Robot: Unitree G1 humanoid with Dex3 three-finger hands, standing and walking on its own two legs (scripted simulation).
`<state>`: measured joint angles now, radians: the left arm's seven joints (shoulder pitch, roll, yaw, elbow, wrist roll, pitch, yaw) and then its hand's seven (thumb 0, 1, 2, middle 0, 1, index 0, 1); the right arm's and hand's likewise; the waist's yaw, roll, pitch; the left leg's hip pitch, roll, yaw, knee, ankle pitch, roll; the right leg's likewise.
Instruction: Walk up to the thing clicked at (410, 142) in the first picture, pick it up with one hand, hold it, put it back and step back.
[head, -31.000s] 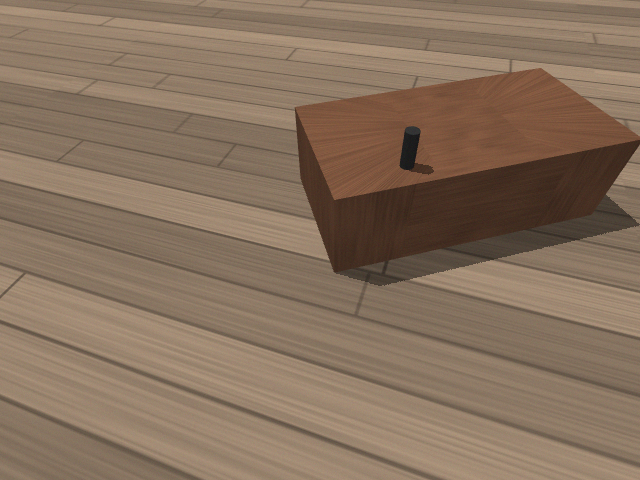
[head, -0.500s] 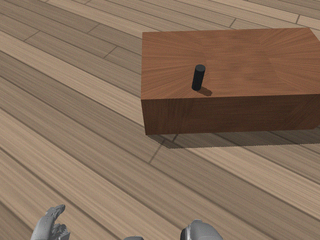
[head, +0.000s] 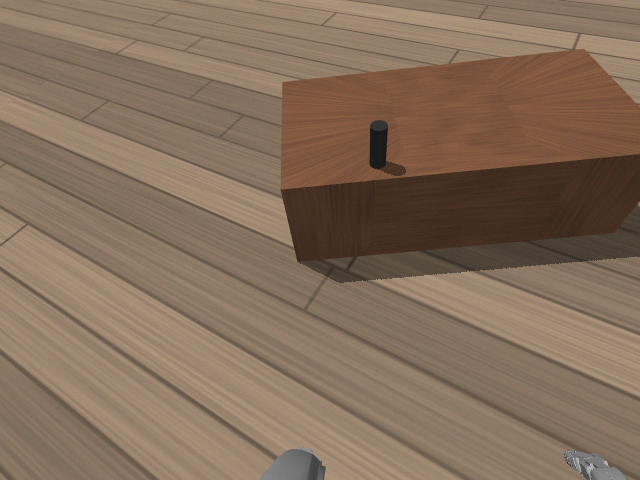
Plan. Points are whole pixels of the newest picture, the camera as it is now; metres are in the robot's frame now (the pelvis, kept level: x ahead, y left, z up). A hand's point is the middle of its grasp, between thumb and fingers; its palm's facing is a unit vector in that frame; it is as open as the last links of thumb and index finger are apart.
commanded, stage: step back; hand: right
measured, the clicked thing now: (378, 145) +1.04 -0.09 -0.30
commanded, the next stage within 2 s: stand in 1.38 s
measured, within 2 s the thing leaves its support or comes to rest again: neither
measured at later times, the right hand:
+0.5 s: hand out of the picture +0.04 -0.26 -0.16, palm faces -0.11 +0.93 -0.36, open 7.4 cm
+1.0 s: hand out of the picture +0.13 -0.20 -0.14, palm faces -0.10 +0.94 -0.33, open 7.4 cm
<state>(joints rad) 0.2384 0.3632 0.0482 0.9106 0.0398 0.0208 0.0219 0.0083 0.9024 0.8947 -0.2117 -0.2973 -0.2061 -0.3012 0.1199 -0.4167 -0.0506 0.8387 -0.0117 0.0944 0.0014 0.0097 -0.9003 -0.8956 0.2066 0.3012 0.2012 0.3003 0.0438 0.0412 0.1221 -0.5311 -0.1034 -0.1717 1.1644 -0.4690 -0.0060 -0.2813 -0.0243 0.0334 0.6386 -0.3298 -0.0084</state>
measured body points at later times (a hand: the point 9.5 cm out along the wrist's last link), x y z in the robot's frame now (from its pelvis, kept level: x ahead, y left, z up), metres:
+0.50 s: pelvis -0.05 +0.00 +0.00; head -0.05 -0.01 +0.45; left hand -0.04 +0.32 -0.12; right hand +0.05 -0.31 -0.13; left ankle -0.07 +0.14 -0.72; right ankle -0.03 -0.10 -0.73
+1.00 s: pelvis -0.01 +0.04 +0.00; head +0.01 +0.04 +0.45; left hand +0.05 +0.35 -0.12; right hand +0.13 -0.24 -0.12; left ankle +0.00 +0.16 -0.73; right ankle -0.02 -0.10 -0.73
